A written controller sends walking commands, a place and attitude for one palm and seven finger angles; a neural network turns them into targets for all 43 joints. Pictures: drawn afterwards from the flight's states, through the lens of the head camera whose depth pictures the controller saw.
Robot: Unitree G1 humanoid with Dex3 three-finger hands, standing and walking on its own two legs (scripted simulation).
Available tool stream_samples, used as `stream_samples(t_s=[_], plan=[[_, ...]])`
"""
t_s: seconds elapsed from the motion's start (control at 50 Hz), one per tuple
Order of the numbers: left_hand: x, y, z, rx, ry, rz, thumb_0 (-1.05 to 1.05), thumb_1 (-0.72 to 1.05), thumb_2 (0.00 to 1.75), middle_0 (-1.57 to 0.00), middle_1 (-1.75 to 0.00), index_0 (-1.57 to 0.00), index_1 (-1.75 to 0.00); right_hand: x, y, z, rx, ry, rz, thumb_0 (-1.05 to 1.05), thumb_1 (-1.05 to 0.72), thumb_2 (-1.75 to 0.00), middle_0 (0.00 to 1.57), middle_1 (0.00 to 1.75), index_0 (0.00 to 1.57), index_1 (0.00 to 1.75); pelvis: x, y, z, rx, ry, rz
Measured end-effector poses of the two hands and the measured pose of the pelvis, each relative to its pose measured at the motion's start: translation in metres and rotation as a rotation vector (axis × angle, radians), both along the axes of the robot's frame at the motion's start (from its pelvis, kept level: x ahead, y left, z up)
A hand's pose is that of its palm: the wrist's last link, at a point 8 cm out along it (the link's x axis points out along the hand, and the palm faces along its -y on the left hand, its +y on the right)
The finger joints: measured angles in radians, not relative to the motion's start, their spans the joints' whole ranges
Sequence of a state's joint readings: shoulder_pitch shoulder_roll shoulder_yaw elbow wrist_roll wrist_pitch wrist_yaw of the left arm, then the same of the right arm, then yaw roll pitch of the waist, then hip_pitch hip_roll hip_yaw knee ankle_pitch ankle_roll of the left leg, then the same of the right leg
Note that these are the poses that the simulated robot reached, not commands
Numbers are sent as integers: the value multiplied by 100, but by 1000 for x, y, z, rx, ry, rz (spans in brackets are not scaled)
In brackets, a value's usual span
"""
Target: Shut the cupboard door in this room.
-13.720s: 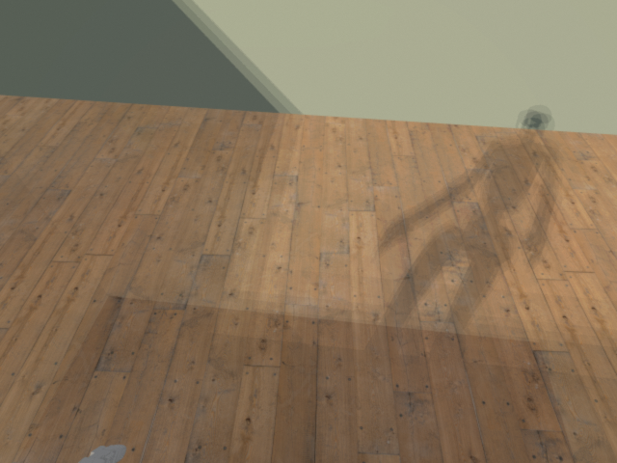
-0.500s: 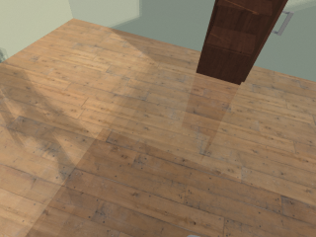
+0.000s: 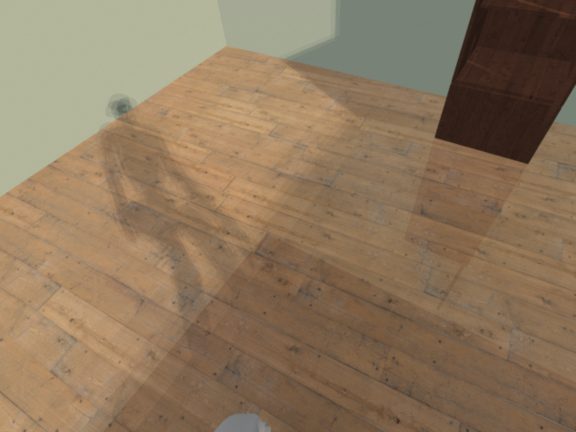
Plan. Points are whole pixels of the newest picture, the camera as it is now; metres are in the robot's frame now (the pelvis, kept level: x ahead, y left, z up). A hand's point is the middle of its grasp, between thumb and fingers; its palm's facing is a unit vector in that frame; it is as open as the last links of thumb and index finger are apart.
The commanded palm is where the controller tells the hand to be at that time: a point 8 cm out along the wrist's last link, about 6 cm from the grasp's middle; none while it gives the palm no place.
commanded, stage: turn or walk to find it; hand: left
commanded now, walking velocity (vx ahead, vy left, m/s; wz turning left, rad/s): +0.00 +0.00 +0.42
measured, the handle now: out of the picture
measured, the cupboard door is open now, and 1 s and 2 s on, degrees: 84 84 84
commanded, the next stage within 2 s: none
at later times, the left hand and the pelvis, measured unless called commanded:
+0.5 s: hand out of the picture -0.02 +0.26 -0.17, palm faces +0.26 -0.93 -0.26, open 7.4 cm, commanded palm none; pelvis -0.01 +0.04 +0.00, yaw +13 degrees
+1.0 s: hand out of the picture -0.03 +0.20 -0.15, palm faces +0.43 -0.86 -0.26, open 7.4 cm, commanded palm none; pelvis -0.01 +0.00 +0.00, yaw +27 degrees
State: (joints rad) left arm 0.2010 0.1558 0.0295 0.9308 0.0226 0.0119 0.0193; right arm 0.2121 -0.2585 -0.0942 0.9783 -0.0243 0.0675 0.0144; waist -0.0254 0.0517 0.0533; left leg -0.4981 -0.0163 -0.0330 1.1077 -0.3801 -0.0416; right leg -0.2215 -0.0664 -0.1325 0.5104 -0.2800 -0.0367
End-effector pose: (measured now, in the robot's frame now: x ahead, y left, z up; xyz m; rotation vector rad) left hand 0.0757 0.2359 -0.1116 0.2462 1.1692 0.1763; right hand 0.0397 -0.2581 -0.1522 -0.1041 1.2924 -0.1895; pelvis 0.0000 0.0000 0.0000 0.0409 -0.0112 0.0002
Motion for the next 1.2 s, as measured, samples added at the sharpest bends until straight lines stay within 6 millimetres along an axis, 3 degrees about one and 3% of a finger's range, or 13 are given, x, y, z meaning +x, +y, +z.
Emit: stream_samples(t_s=[0.16,0.3,0.38,0.46,0.56,0.7,0.78,0.88,0.98,1.06,1.2], plan=[[-59,7,-10,-20,92,118,0,90,90,-20,-30,-20,-30,19,0,6,-32,48,111,0,-91,-90,20,30,20,30,-4,2,1,1,10,83],[-116,39,-33,-49,181,231,0,90,90,-20,-30,-20,-30,65,39,11,-65,-38,236,0,-91,-90,20,30,20,30,-11,26,-10,-30,18,148],[-134,59,-43,-50,225,277,0,90,90,-20,-30,-20,-30,82,64,19,-70,-103,285,0,-91,-89,20,30,20,30,-14,36,-13,-33,15,168],[-125,69,-34,-49,186,299,1,91,90,-20,-30,-20,-30,86,78,25,-63,-106,317,0,-91,-89,20,30,20,30,-14,39,-5,-48,17,204],[-99,69,-23,-33,90,301,1,91,90,-20,-30,-20,-30,84,81,22,-38,-91,335,0,-91,-89,21,30,21,30,-13,35,-1,-45,16,243],[-60,47,-12,8,-44,289,0,91,90,-20,-30,-20,-30,77,54,-3,0,-35,336,0,-91,-89,21,30,21,30,-7,10,-11,-20,16,305],[-65,27,-4,18,-74,312,0,90,90,-20,-30,-20,-30,78,36,-9,0,5,353,0,-91,-89,21,30,21,30,-7,-1,-10,-17,2,356],[-90,9,-1,1,-32,377,0,90,90,-20,-30,-20,-30,84,26,-3,-11,34,400,0,-91,-89,20,30,20,30,-6,-6,-2,-7,-3,408],[-124,-1,-8,-28,18,449,0,90,90,-20,-30,-20,-30,91,30,4,-34,61,462,0,-91,-90,20,30,20,30,-8,-6,0,-5,-1,458],[-160,0,-19,-55,71,513,0,90,90,-20,-30,-20,-30,104,50,8,-50,41,525,0,-91,-90,20,30,20,30,-15,1,-3,-14,1,492],[-226,18,-48,-91,161,634,0,90,90,-20,-30,-20,-30,128,104,15,-67,-82,642,0,-91,-90,20,30,20,30,-31,22,-16,-39,-3,551]])
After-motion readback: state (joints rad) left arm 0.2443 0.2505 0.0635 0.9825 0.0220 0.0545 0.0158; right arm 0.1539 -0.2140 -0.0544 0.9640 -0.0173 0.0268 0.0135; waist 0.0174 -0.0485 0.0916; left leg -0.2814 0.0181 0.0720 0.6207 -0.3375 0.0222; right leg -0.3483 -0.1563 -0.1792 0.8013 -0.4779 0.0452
